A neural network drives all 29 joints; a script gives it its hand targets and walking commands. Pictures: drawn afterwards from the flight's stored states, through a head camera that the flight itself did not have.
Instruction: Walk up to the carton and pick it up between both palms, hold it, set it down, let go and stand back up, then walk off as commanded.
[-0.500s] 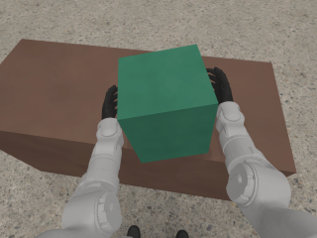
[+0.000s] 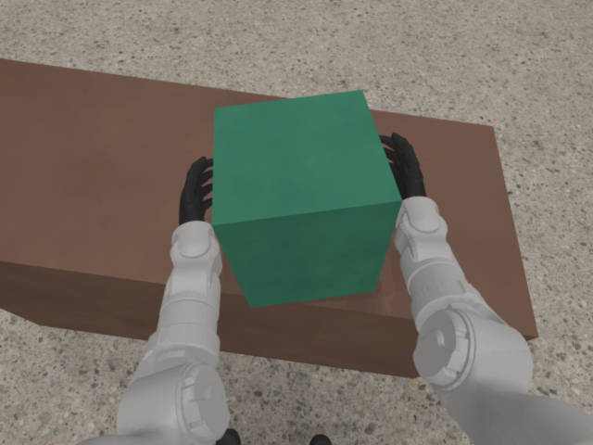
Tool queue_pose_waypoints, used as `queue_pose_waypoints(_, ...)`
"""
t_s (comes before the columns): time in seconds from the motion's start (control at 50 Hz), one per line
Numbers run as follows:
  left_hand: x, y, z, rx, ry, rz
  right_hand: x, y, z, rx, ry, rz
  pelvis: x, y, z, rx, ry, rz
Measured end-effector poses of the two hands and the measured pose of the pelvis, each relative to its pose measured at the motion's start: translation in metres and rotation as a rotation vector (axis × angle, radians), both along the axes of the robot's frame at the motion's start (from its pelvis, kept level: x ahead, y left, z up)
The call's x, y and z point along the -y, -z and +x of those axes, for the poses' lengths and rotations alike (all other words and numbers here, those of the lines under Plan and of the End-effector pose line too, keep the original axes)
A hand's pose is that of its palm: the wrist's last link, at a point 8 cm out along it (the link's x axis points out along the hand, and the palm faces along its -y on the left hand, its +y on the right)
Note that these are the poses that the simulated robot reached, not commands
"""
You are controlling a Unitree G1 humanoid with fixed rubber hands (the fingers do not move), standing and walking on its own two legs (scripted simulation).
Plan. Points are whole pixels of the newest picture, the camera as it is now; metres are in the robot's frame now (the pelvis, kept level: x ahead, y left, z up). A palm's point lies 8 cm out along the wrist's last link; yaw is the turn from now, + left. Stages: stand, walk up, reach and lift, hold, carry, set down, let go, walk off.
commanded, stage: set down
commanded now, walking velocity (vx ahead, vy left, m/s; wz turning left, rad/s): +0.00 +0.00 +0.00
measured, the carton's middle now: (301, 207) +0.43 +0.02 -0.01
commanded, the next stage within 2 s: none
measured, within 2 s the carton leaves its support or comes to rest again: rests again in 0.14 s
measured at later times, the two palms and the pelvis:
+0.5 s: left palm (206, 219) +0.38 +0.16 +0.01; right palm (412, 210) +0.43 -0.14 +0.02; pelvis -0.02 +0.00 +0.00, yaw -1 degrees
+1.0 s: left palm (206, 219) +0.38 +0.16 +0.01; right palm (412, 209) +0.43 -0.14 +0.02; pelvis -0.01 +0.00 +0.00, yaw -2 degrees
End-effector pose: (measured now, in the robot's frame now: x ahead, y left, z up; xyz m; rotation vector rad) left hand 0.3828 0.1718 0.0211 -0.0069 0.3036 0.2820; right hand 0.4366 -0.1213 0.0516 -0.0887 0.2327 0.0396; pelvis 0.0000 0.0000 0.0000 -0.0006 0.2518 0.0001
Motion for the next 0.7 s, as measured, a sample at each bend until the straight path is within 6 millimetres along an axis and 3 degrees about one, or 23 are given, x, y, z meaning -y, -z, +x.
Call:
queue_pose_waypoints(0.22, 0.012, 0.005, 0.009, 0.042, 0.02, 0.053, 0.017, 0.03, -0.003, 0.047, 0.018, 0.027, -0.005, 0.002, -0.003, -0.065, 0.028, -0.005)
queue_pose_waypoints(0.46, 0.013, 0.01, 0.002, 0.064, 0.016, 0.046, 0.017, 0.032, -0.009, 0.07, 0.015, 0.01, 0.0, 0.003, -0.02, -0.096, 0.021, 0.002)
queue_pose_waypoints(0.7, 0.013, 0.01, 0.002, 0.063, 0.01, 0.028, 0.017, 0.031, -0.01, 0.039, 0.017, -0.004, 0.004, 0.002, -0.013, -0.075, 0.019, 0.0)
